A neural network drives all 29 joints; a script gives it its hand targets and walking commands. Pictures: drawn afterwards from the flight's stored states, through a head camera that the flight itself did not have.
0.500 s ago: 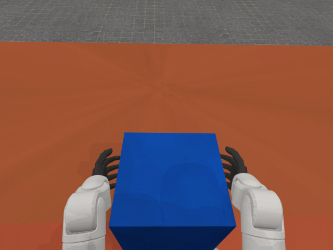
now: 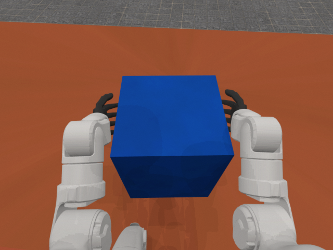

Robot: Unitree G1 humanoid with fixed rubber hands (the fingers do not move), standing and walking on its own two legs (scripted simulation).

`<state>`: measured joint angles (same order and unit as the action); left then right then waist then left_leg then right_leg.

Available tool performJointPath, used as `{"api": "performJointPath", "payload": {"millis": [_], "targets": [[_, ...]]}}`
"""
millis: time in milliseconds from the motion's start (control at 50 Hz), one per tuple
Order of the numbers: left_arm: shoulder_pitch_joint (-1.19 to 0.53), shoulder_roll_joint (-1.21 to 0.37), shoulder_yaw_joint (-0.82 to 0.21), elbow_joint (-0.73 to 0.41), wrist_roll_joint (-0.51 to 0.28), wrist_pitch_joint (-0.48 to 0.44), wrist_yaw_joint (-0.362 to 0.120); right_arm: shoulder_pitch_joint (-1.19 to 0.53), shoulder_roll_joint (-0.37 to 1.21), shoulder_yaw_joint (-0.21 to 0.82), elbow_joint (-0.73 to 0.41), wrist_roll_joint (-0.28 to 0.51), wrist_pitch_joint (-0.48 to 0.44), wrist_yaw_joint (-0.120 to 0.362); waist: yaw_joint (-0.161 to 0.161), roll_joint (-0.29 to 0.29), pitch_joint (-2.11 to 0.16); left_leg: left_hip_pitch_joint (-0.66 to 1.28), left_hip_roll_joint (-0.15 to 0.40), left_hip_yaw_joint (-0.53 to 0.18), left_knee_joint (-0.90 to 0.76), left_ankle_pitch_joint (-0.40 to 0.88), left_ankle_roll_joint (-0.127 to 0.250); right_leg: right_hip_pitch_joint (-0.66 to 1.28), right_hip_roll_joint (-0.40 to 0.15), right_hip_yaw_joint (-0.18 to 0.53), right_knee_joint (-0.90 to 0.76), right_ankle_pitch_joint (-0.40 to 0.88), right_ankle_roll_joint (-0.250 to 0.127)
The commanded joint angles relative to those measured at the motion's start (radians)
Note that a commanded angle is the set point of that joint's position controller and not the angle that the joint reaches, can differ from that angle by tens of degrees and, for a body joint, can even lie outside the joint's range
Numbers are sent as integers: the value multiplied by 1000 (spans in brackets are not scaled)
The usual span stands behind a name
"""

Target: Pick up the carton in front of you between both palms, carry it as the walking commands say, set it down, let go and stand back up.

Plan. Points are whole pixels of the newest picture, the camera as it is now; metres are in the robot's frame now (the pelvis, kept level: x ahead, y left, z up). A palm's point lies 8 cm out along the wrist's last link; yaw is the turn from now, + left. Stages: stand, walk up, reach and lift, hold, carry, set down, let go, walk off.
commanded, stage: carry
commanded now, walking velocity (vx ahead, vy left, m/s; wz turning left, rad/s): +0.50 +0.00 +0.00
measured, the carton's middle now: (169, 142) +0.36 +0.01 +0.03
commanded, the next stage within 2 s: none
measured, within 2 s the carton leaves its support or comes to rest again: neither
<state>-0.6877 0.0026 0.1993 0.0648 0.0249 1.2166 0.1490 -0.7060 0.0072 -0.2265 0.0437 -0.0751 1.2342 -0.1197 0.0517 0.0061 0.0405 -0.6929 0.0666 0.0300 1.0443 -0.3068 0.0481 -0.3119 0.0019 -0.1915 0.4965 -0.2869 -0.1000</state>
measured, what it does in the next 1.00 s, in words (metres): goes down: left foot 0.03 m lower, then right foot 0.05 m lower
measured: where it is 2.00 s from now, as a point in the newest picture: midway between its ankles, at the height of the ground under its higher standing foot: (168, 106)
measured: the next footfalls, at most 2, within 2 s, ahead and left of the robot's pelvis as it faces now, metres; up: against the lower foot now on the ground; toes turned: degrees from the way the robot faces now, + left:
left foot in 0.20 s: +0.32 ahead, +0.08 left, -0.03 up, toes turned +2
right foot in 0.66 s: +0.62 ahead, -0.03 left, -0.08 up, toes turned -2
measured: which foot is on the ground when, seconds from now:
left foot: up 0.00-0.18, down 0.20-0.64, up 0.66-1.00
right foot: down 0.00-0.24, up 0.26-0.64, down 0.66-1.00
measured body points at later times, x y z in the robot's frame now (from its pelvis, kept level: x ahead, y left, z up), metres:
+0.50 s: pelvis +0.34 +0.04 -0.03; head +0.43 +0.04 +0.41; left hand +0.74 +0.16 +0.03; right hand +0.71 -0.15 +0.04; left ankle +0.28 +0.08 -0.76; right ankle +0.40 -0.11 -0.71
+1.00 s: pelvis +0.67 +0.00 -0.08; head +0.73 -0.01 +0.37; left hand +1.04 +0.17 +0.02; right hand +1.06 -0.13 +0.01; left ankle +0.77 +0.15 -0.76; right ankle +0.59 -0.03 -0.81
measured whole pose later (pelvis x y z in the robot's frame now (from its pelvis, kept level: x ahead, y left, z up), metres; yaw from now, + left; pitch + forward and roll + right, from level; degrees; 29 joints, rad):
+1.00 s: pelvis +0.67 +0.00 -0.08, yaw +0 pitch +6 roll +2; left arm -0.66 -0.02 0.21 0.03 0.02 1.19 0.14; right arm -0.66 0.03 -0.24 -0.01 -0.08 1.21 -0.13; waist 0.07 -0.01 0.05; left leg -0.69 0.03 0.02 0.85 -0.13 0.04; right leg -0.24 0.07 -0.08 0.54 -0.25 -0.13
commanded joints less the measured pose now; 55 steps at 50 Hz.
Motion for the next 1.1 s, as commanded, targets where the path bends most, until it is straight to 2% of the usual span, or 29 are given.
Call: {"api": "performJointPath", "payload": {"millis": [0,100,140,160,180,200,220,240,260,280,300,340,420,540,560,600,620,640,660,680,700,720,740,780,820,880,920,1040,1080], "targets": [[-783,-1095,-646,-133,-469,-25,-273,-666,1066,648,-36,395,-36,184,14,-111,-475,-46,-18,49,-193,106,-7,433,-220,215,-77,539,-107],[-718,-1110,-627,-84,-413,-20,-274,-636,1087,636,-11,378,-23,201,30,-140,-447,117,-86,126,-529,383,19,479,-157,115,21,669,-47],[-717,-1116,-639,-75,-403,-26,-274,-633,1088,634,1,377,-24,215,-12,-145,-475,287,-106,137,-608,421,37,470,-152,92,143,751,-8],[-727,-1120,-649,-74,-405,-29,-274,-624,1085,631,11,375,-27,222,-61,-112,-508,447,-109,160,-665,474,30,418,-127,48,281,721,24],[-740,-1118,-659,-74,-403,-35,-273,-620,1076,625,15,374,-30,232,-93,-45,-529,633,-34,87,-632,487,14,261,-101,56,444,514,37],[-756,-1102,-663,-43,-394,-34,-269,-604,1064,609,43,381,-33,236,-107,128,-592,859,114,-107,-475,769,-3,23,-48,77,618,88,46],[-722,-1135,-651,-13,-404,-30,-268,-610,1023,593,51,373,-40,237,-110,311,-675,1075,302,-512,-544,756,205,-282,96,147,848,-273,80],[-753,-1130,-658,-40,-393,-32,-263,-604,1056,599,65,387,-41,242,-125,290,-662,1106,312,-552,-535,690,275,-384,65,201,951,-324,65],[-762,-1139,-653,-65,-395,-38,-258,-628,1078,610,31,405,-50,249,-129,246,-612,1047,278,-508,-554,557,262,-468,34,214,934,-284,47],[-791,-1138,-655,-91,-395,-47,-250,-685,1116,634,-14,434,-56,255,-118,112,-577,969,249,-446,-565,549,221,-468,-8,226,847,-223,47],[-797,-1147,-659,-105,-395,-55,-240,-740,1143,656,-55,462,-62,257,-115,56,-547,900,225,-395,-574,615,187,-437,-23,222,767,-183,50],[-767,-1165,-658,-128,-390,-71,-220,-781,1177,694,-111,508,-73,257,-107,69,-582,878,198,-318,-564,718,151,-387,-30,216,672,-128,59],[-672,-1148,-671,-158,-349,-95,-196,-712,1168,716,-154,514,-89,252,-127,109,-605,948,161,-207,-520,971,139,-448,-8,162,498,5,62],[-634,-1050,-703,-219,-316,-97,-192,-632,1095,761,-173,505,-96,254,-171,102,-540,898,12,-47,-452,922,99,-283,83,47,16,402,60],[-622,-1032,-700,-216,-314,-90,-195,-614,1078,764,-161,501,-94,253,-164,104,-529,855,12,-30,-421,873,94,-197,82,48,-44,479,45],[-588,-984,-681,-184,-306,-72,-203,-591,1044,760,-119,489,-84,252,-98,92,-534,758,7,14,-271,828,70,28,69,49,-143,597,13],[-581,-960,-667,-167,-305,-62,-210,-585,1029,756,-91,486,-78,253,-45,72,-543,670,-3,43,-145,740,51,179,26,66,-172,656,6],[-571,-931,-647,-146,-306,-52,-220,-589,1011,749,-65,481,-72,253,-6,-12,-538,499,-34,47,3,436,31,345,-93,168,-87,875,4],[-582,-899,-625,-105,-302,-41,-229,-582,1019,731,-26,466,-61,250,-23,-163,-563,249,-117,38,127,-204,16,568,-282,382,132,1335,-46],[-584,-875,-607,-55,-297,-31,-230,-592,1012,699,14,460,-43,243,-1,-312,-687,29,-165,-26,367,-364,-12,785,-409,632,136,1206,-204],[-559,-906,-601,-25,-322,-25,-237,-603,994,679,15,454,-34,235,17,-256,-712,-51,-122,-52,424,-352,2,789,-404,692,82,803,-242],[-598,-956,-616,-52,-355,-29,-248,-636,1017,677,-9,452,-34,231,28,-195,-657,-118,-98,-59,400,-293,10,678,-354,721,3,437,-238],[-664,-1016,-652,-121,-394,-29,-253,-638,1038,665,-28,444,-34,223,9,-66,-580,-104,-64,-62,312,-218,6,548,-309,665,-36,377,-192],[-807,-1106,-681,-166,-454,-32,-266,-703,1077,654,-68,428,-46,208,-13,-9,-523,-12,-48,-55,180,-127,-8,389,-264,562,-61,486,-132],[-849,-1144,-699,-197,-492,-39,-269,-684,1089,652,-83,412,-53,194,-17,-55,-522,16,-45,-34,89,-82,-18,363,-242,489,-58,568,-85],[-826,-1141,-698,-210,-506,-45,-269,-657,1082,661,-99,388,-61,173,9,-113,-540,-45,-52,3,-24,48,-18,455,-205,397,-13,831,-64],[-802,-1126,-695,-217,-501,-45,-269,-646,1067,670,-117,376,-62,163,23,-118,-543,-58,-67,30,-116,151,-12,496,-171,347,6,930,-54],[-670,-1094,-684,-105,-446,-43,-281,-566,1029,672,-48,340,-51,176,59,-103,-487,129,-153,125,-575,467,12,501,-74,234,111,896,-27],[-650,-1096,-680,-49,-439,-51,-290,-548,1022,657,-3,331,-54,189,15,-120,-500,325,-149,128,-651,551,38,422,-78,202,246,875,-3]]}}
